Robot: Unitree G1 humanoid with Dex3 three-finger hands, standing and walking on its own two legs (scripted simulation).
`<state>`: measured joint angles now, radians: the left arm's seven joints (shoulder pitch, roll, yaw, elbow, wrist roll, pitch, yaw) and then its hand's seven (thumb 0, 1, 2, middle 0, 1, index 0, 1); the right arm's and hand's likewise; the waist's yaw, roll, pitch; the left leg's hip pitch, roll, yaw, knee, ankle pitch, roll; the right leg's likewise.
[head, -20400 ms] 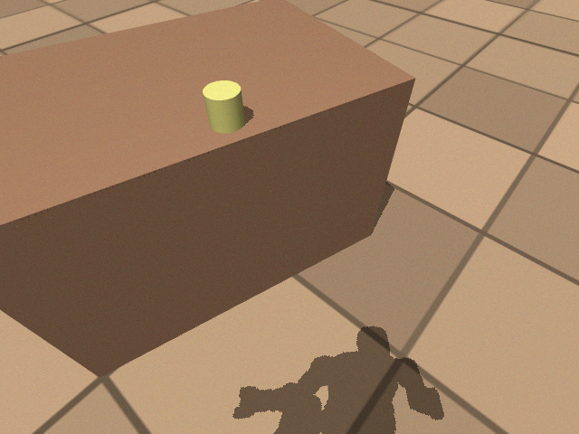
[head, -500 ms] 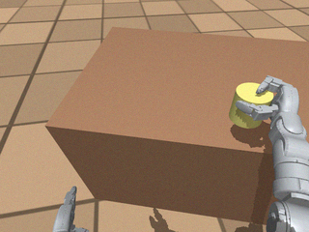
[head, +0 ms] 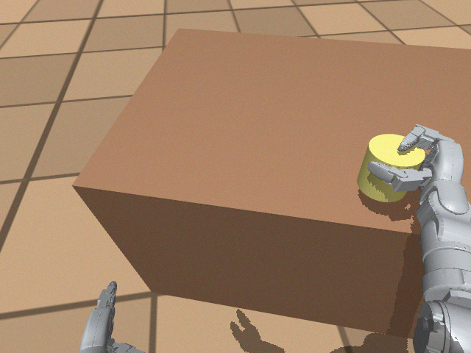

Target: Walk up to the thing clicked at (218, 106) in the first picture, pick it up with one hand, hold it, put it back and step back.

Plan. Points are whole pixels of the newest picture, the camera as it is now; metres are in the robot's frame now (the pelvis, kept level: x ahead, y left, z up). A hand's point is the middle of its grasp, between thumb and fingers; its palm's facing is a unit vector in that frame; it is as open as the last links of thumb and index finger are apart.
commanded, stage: lower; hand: right
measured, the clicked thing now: (388, 168) +0.43 -0.22 +0.09
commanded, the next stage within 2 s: loosen in 0.82 s
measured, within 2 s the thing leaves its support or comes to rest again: rests again in 0.68 s
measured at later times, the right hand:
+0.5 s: hand (391, 170) +0.43 -0.23 +0.08, palm faces +0.24 +0.97 +0.01, open 7.3 cm
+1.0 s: hand (390, 172) +0.44 -0.24 +0.06, palm faces +0.24 +0.97 +0.03, open 7.5 cm
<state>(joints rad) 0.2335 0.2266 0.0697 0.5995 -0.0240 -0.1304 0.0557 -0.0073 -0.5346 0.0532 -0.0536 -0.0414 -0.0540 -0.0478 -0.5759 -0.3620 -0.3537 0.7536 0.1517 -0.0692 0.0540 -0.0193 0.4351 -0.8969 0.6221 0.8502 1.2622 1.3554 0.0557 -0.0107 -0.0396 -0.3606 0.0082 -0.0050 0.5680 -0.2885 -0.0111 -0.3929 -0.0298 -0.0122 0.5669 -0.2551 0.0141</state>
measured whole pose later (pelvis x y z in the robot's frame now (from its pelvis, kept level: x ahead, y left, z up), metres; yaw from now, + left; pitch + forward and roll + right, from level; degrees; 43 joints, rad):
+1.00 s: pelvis +0.00 -0.01 -0.02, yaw +0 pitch +11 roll +1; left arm 0.29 0.22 0.04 0.39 0.00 -0.07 0.04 -0.01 -0.54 0.06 -0.06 -0.04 -0.06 -0.05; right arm -0.61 -0.38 -0.41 0.93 0.13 -0.33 0.08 -0.02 0.47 -0.91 0.64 0.88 1.28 1.34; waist 0.10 0.01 -0.09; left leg -0.59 0.00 0.00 0.76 -0.37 -0.02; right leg -0.63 -0.04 0.00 0.79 -0.35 0.01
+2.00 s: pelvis +0.01 +0.00 -0.02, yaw -1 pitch +8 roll +1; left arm 0.31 0.24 0.02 0.43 -0.04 -0.04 0.07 -0.01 -0.52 0.04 -0.05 -0.05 -0.06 -0.04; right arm -0.68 -0.53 -0.46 0.83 0.14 -0.12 0.12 -0.01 0.55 -0.03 0.10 0.07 0.09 0.07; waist 0.06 -0.02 -0.11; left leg -0.48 0.00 0.01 0.72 -0.38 -0.01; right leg -0.53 -0.04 0.01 0.74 -0.36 0.02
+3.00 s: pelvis +0.00 +0.00 +0.00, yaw -2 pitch -1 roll +0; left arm 0.34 0.24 0.14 0.41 -0.04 -0.05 0.06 -0.01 -0.53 0.06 -0.05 -0.05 -0.06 -0.05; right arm 0.52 -0.31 -0.31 -0.36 0.07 -0.18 -0.03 -0.01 0.57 -0.04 0.07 0.05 0.06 0.06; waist -0.06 -0.06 0.00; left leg -0.23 0.02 0.02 0.56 -0.31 -0.01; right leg -0.27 -0.01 0.01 0.54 -0.25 0.02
